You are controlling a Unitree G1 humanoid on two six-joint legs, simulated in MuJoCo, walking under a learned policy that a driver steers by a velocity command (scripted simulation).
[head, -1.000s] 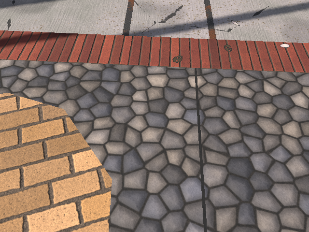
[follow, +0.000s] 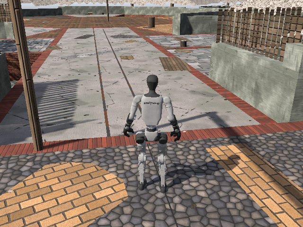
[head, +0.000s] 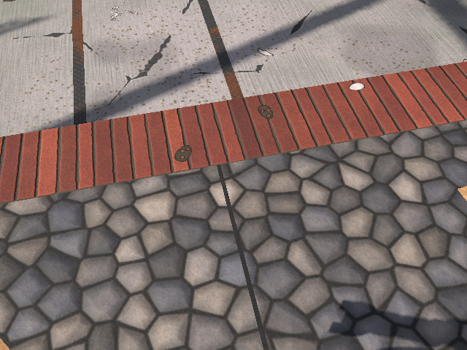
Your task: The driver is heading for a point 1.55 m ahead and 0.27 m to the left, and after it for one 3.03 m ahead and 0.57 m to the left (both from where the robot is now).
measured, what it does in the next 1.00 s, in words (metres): steps on the spot, turning left: left foot, then right foot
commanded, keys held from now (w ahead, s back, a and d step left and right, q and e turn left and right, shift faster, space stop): q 0.48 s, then no key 0.28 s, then w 0.24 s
